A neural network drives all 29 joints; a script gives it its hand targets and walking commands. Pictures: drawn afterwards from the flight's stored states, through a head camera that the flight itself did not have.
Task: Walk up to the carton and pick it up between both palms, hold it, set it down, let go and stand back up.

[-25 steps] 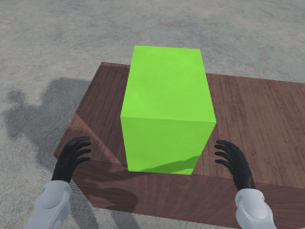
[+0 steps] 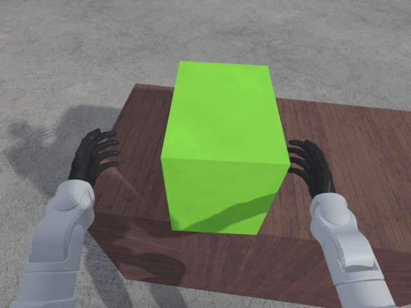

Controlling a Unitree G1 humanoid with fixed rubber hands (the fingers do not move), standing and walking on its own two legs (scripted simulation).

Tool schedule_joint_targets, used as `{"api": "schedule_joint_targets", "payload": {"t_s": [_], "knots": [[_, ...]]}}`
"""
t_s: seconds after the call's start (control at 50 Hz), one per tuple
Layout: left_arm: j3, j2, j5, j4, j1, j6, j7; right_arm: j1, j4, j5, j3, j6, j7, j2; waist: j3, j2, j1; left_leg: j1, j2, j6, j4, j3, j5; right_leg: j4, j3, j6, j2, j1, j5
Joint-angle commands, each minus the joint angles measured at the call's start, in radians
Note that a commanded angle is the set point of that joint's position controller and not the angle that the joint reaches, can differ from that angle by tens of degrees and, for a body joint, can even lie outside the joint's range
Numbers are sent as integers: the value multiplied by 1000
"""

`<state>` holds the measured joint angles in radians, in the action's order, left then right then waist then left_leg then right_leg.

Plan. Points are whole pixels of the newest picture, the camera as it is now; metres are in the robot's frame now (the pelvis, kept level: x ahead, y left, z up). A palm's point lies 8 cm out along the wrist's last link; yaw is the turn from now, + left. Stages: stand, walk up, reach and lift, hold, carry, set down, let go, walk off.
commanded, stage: reach and lift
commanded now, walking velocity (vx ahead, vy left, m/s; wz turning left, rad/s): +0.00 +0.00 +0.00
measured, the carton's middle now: (219, 149) +0.45 -0.01 +0.03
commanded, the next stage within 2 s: none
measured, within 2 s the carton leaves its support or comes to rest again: neither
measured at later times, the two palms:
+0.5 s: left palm (95, 126) +0.37 +0.22 +0.16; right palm (323, 135) +0.38 -0.19 +0.16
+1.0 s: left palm (110, 109) +0.42 +0.20 +0.17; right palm (322, 117) +0.42 -0.19 +0.17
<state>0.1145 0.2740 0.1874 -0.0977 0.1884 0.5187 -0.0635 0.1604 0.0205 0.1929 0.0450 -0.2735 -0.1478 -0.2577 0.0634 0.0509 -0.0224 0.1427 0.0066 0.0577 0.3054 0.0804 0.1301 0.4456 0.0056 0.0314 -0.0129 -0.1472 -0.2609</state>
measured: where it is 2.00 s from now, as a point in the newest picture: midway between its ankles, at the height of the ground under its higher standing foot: outside the picture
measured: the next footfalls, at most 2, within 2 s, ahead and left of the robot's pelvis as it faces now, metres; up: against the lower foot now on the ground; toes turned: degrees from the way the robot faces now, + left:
none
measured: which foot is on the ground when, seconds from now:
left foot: down 0.00-1.00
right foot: down 0.00-1.00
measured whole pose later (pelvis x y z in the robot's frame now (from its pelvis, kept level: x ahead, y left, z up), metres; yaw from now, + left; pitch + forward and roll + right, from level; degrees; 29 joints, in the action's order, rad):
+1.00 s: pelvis +0.00 +0.00 +0.00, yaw +0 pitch -2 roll +1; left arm 0.11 0.27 0.19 0.74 0.90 0.47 -0.08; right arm 0.91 0.88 0.27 0.03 -0.30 -0.11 -0.32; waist 0.04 0.05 0.00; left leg 0.17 0.02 0.06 0.36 0.08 0.15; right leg 0.44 0.01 0.03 -0.02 -0.15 -0.25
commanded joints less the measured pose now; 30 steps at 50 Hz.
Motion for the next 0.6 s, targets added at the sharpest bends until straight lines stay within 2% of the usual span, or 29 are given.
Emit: {"api": "schedule_joint_targets", "payload": {"t_s": [0.0, 0.06, 0.14, 0.18, 0.22, 0.3, 0.36, 0.4, 0.42, 0.44, 0.48, 0.54, 0.56, 0.58], "knots": [[58, 65, 6, -79, 454, 35, 16, 411, -33, 166, -142, -20, 4, -182, -328, -95, 59, -96, -17, -50, -27, -97, -69, -126, 46, -90, 18, 67, 364], [67, 80, 5, -43, 533, 52, 10, 501, -14, 177, -146, -20, 3, -191, -362, -85, 54, -81, -22, -56, -19, -101, -78, -116, 45, -97, 18, 81, 391], [76, 95, -14, 14, 616, 75, -2, 580, 83, 189, -140, -36, 10, -214, -385, -98, 48, -81, -19, -57, -12, -102, -85, -110, 40, -95, 17, 71, 398], [83, 88, -21, 77, 658, 87, -2, 632, 129, 196, -128, -41, 14, -215, -398, -84, 45, -70, -18, -59, -10, -105, -85, -110, 41, -96, 16, 78, 414], [91, 107, -25, 111, 671, 93, -2, 671, 142, 215, -106, -43, 15, -229, -422, -74, 29, -56, -19, -63, -11, -106, -99, -101, 45, -105, 21, 101, 472], [95, 126, -31, 138, 755, 89, -1, 767, 191, 228, -90, -38, 16, -236, -472, -62, 27, -39, -21, -63, -2, -107, -133, -86, 44, -109, 16, 121, 551], [83, 141, -35, 146, 846, 84, -2, 840, 247, 229, -102, -35, 15, -254, -515, -85, 48, -47, -20, -57, 7, -106, -144, -81, 42, -110, 16, 124, 592], [79, 153, -31, 174, 874, 80, -4, 881, 260, 230, -89, -37, 15, -256, -529, -72, 34, -34, -20, -59, 11, -108, -153, -76, 44, -110, 15, 131, 608], [88, 156, -33, 183, 884, 80, -4, 890, 272, 229, -89, -37, 12, -250, -534, -61, 38, -35, -19, -59, 12, -109, -153, -76, 46, -115, 17, 138, 627], [84, 164, -30, 220, 914, 79, -2, 931, 300, 233, -79, -41, 10, -249, -531, -61, 33, -18, -20, -60, 12, -109, -149, -75, 45, -113, 14, 142, 628], [71, 170, -36, 265, 955, 77, -8, 963, 381, 231, -88, -45, 13, -255, -514, -71, 46, -15, -15, -57, 12, -105, -128, -80, 42, -106, 10, 119, 584], [65, 173, -35, 372, 1015, 63, -9, 1035, 463, 224, -73, -53, 18, -246, -484, -61, 31, 19, -10, -62, 4, -107, -80, -88, 45, -103, 14, 116, 523], [58, 178, -29, 379, 1035, 55, -12, 1062, 451, 230, -71, -47, 20, -249, -514, -56, 23, 23, -9, -66, 0, -109, -85, -89, 48, -102, 12, 131, 520], [48, 186, -26, 384, 1064, 48, -15, 1092, 465, 225, -82, -46, 19, -256, -531, -59, 28, 20, -9, -60, 9, -109, -91, -85, 40, -97, 4, 127, 531]]}}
